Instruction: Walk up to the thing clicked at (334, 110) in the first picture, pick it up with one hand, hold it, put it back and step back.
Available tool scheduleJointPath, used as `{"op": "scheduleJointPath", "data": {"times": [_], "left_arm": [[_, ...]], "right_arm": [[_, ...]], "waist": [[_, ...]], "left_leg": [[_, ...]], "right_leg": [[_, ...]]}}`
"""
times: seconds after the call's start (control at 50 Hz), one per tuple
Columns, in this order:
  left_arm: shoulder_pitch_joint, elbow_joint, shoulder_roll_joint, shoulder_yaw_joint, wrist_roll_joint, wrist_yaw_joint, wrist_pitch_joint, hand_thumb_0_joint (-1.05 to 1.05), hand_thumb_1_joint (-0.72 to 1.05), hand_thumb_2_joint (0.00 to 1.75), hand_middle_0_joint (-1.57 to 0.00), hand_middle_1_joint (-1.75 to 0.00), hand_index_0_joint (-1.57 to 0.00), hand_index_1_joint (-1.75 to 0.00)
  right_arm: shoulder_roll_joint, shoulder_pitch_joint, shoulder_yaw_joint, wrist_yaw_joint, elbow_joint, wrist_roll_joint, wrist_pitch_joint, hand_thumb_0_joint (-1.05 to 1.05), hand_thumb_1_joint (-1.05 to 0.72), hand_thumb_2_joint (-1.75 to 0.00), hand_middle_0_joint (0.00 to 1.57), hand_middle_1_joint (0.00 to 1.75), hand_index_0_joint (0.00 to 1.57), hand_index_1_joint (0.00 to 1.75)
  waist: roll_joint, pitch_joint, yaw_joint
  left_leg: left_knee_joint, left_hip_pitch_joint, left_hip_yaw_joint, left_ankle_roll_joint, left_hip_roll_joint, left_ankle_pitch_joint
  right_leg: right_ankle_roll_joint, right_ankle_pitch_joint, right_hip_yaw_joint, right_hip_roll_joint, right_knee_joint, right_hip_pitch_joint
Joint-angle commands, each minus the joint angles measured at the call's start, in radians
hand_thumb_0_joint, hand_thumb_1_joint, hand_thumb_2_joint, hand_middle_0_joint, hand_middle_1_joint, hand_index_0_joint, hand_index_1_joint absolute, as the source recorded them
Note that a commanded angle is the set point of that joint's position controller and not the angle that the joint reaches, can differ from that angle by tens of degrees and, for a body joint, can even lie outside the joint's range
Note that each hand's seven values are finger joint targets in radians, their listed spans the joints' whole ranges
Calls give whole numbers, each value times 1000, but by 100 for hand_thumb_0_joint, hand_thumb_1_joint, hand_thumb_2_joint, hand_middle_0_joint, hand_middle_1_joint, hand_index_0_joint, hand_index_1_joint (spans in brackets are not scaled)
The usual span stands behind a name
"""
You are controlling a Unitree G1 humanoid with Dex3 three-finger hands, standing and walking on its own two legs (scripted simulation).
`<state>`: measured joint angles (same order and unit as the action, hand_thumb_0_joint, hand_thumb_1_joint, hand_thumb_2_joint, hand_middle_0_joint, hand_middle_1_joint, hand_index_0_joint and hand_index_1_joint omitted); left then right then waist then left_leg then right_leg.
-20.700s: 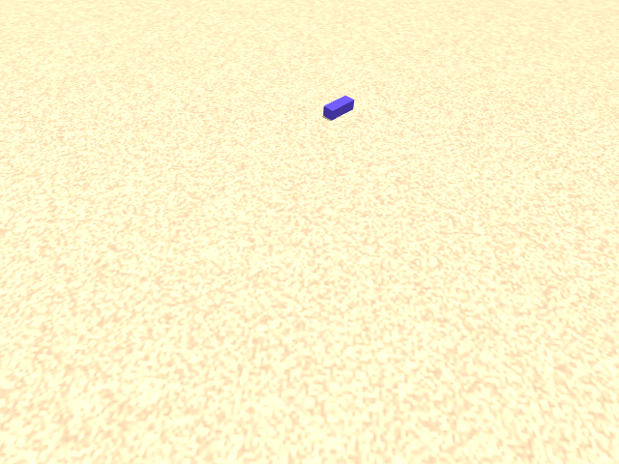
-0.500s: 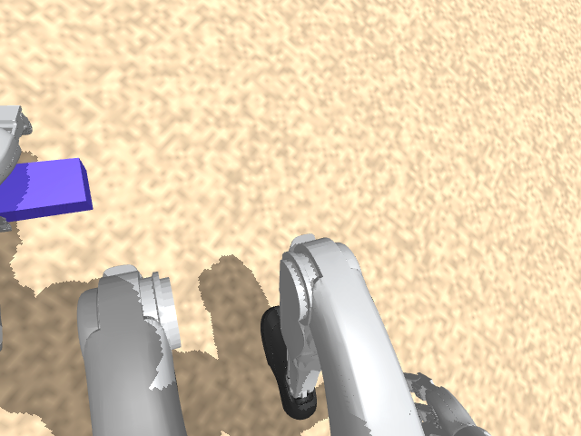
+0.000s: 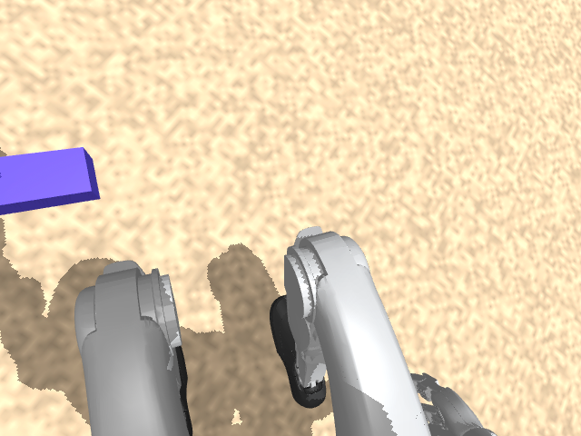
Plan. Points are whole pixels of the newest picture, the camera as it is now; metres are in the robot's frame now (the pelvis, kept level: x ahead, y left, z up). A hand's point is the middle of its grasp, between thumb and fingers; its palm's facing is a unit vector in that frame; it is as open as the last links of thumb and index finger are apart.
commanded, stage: close in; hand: left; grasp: from above
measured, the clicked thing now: (26, 183) +0.47 +0.32 -0.29
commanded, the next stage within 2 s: rest palm in 0.08 s
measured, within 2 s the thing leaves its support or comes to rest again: neither
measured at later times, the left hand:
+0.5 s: hand (9, 183) +0.45 +0.32 -0.23, palm faces -0.43 -0.08 -0.90, open 14.2 cm
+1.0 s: hand (17, 194) +0.44 +0.32 -0.26, palm faces -0.45 -0.13 -0.88, open 14.1 cm
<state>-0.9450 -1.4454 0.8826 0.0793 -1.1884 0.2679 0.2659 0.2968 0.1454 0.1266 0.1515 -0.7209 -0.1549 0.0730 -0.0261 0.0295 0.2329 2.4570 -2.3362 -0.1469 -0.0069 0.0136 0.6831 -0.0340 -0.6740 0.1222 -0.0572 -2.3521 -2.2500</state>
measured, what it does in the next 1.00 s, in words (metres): stands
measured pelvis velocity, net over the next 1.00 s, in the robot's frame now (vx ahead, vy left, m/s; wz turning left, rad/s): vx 0.00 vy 0.01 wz -0.08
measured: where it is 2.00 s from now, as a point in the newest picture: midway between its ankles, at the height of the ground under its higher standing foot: (239, 389)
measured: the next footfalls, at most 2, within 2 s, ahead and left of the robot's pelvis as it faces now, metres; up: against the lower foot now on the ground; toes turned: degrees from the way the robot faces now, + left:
none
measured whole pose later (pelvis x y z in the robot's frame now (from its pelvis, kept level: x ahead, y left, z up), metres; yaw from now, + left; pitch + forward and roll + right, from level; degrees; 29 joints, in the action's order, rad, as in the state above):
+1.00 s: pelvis +0.00 +0.01 -0.02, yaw -5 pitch +27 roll -14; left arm -0.95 -1.67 1.01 0.15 -1.36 0.59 0.35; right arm 0.33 0.11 0.25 0.21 -0.69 -0.27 0.16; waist -0.15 0.11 0.34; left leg 2.57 -2.34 -0.23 -0.01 0.01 0.72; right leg -0.05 -0.68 0.19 -0.09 -2.40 -2.23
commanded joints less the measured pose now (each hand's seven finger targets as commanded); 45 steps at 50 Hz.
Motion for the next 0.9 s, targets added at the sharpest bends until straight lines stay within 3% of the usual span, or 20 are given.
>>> {"op": "scheduleJointPath", "data": {"times": [0.0, 0.04, 0.12, 0.16, 0.18, 0.24, 0.28, 0.38, 0.44, 0.52, 0.56, 0.58, 0.62, 0.64, 0.74, 0.76, 0.78, 0.84, 0.86, 0.88], "left_arm": [[-298, 214, 203, 9, -20, 39, 131, 0, -56, 98, -6, -108, -8, -106], [-280, 179, 172, 1, -56, 86, 149, 0, -54, 97, -6, -108, -8, -106], [-294, 140, 212, 42, -141, 207, 145, 0, -54, 100, -6, -104, -7, -103], [-319, 110, 213, 49, -184, 259, 126, 0, -54, 103, -7, -103, -7, -103], [-336, 127, 239, 68, -196, 286, 117, 0, -58, 105, -6, -97, -4, -99], [-345, -45, 187, 35, -226, 349, 67, 0, -56, 103, -6, -98, -5, -99], [-367, -70, 206, 43, -227, 385, 39, 0, -57, 105, -6, -97, -4, -99], [-393, -154, 203, 17, -186, 395, -22, 0, -54, 101, -6, -100, -6, -101], [-394, -147, 273, 53, -157, 371, -32, 0, -54, 100, -6, -102, -6, -102], [-289, -179, 341, 119, -129, 336, -36, 0, -53, 99, -6, -101, -6, -101], [-294, -145, 323, 94, -116, 313, -26, 0, -55, 100, -6, -102, -6, -102], [-270, -142, 366, 125, -111, 310, -22, 0, -55, 99, -6, -102, -5, -102], [-249, -121, 385, 132, -104, 295, -6, 0, -55, 99, -6, -101, -5, -101], [-267, -94, 398, 138, -107, 290, 5, 0, -56, 100, -6, -100, -5, -101], [-212, -94, 398, 147, -100, 292, 59, 0, -56, 101, -6, -99, -5, -100], [-205, -91, 399, 144, -106, 297, 68, 0, -57, 103, -6, -98, -5, -100], [-221, -90, 386, 120, -119, 298, 74, 0, -56, 102, -6, -98, -5, -100], [-247, -106, 366, 84, -142, 315, 86, 0, -56, 103, -7, -99, -5, -100], [-252, -83, 392, 109, -137, 330, 91, 0, -56, 105, -7, -99, -5, -101], [-244, -87, 390, 104, -152, 342, 91, 0, -56, 108, -7, -99, -5, -102]], "right_arm": [[271, 231, -80, -22, -2, -8, -12, 0, -91, -90, 20, 30, 20, 30], [269, 208, -77, -20, 4, -13, -20, 0, -90, -90, 20, 30, 20, 30], [275, 170, -72, -12, -2, -17, -29, 0, -90, -90, 20, 30, 20, 30], [279, 156, -77, -3, -8, -26, -25, 0, -90, -90, 20, 30, 20, 30], [281, 149, -73, 0, -5, -28, -23, 0, -89, -90, 20, 30, 20, 30], [276, 135, -63, 19, -13, -48, 0, 0, -89, -90, 20, 30, 20, 30], [281, 135, -55, 21, -13, -50, 13, 0, -89, -90, 20, 30, 20, 30], [294, 143, -36, 38, -7, -54, 59, 0, -89, -90, 20, 30, 20, 30], [318, 134, -26, 43, 30, -55, 87, 0, -90, -90, 20, 30, 20, 30], [328, 166, -20, 37, 25, -57, 93, 0, -90, -90, 20, 30, 20, 30], [310, 149, -6, 36, 42, -58, 90, 0, -90, -90, 20, 30, 20, 30], [320, 165, -4, 34, 31, -67, 84, 0, -90, -90, 20, 30, 20, 30], [309, 165, 13, 33, 39, -67, 77, 0, -90, -90, 20, 30, 20, 30], [321, 181, 16, 32, 39, -70, 75, 0, -90, -90, 20, 30, 20, 30], [329, 189, 29, 30, 27, -85, 64, 0, -90, -90, 20, 30, 20, 30], [326, 180, 31, 28, 31, -84, 63, 0, -90, -90, 20, 30, 20, 30], [331, 183, 31, 30, 31, -93, 64, 0, -90, -90, 20, 30, 20, 30], [329, 153, 35, 38, 36, -103, 70, 0, -89, -90, 20, 30, 20, 30], [336, 153, 37, 37, 28, -100, 71, 0, -90, -90, 20, 30, 20, 30], [338, 153, 35, 38, 30, -102, 72, 0, -89, -90, 20, 30, 20, 30]], "waist": [[287, -667, 39], [332, -664, 36], [446, -665, 33], [480, -656, 50], [516, -670, 45], [447, -575, 92], [436, -577, 96], [404, -562, 131], [377, -576, 132], [370, -591, 109], [382, -607, 108], [382, -621, 106], [344, -624, 105], [339, -622, 121], [351, -606, 117], [362, -603, 109], [386, -585, 127], [415, -532, 138], [419, -536, 127], [437, -543, 130]], "left_leg": [[-230, 494, 52, -8, -2, -139], [-241, 556, 38, 2, -6, -158], [-274, 643, 17, 14, -14, -230], [-277, 682, 13, 19, -20, -263], [-280, 687, 17, 19, -20, -280], [-260, 595, 30, 10, -19, -210], [-250, 570, 36, 2, -16, -180], [-229, 499, 34, -15, -16, -125], [-210, 485, 33, -22, -19, -109], [-205, 468, 32, -18, -20, -143], [-190, 456, 37, -16, -20, -158], [-187, 458, 38, -17, -21, -182], [-156, 422, 44, -23, -24, -214], [-141, 429, 47, -25, -22, -236], [-131, 451, 30, -16, -31, -268], [-136, 464, 26, -12, -32, -254], [-136, 487, 24, -7, -32, -248], [-153, 499, 11, 2, -39, -188], [-166, 504, 4, 4, -40, -191], [-170, 523, 6, 5, -40, -193]], "right_leg": [[73, 152, 67, -22, 264, 360], [77, 161, 88, -24, 236, 305], [79, 215, 109, -21, 166, 217], [76, 238, 115, -20, 146, 169], [76, 256, 113, -21, 141, 175], [71, 234, 112, -21, 146, 154], [69, 218, 110, -25, 156, 158], [58, 187, 108, -29, 168, 186], [56, 173, 106, -27, 170, 227], [59, 195, 105, -30, 162, 288], [67, 210, 97, -37, 164, 317], [64, 233, 101, -38, 170, 357], [59, 273, 88, -40, 175, 412], [56, 298, 90, -37, 177, 418], [56, 320, 105, -47, 179, 442], [61, 304, 109, -49, 177, 423], [63, 292, 119, -48, 169, 398], [65, 234, 138, -51, 152, 323], [65, 234, 146, -52, 155, 326], [64, 238, 145, -53, 149, 329]]}}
